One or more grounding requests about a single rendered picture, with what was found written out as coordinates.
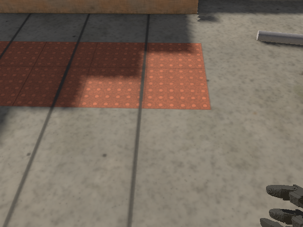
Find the right robot hand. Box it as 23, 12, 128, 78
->
259, 184, 303, 227

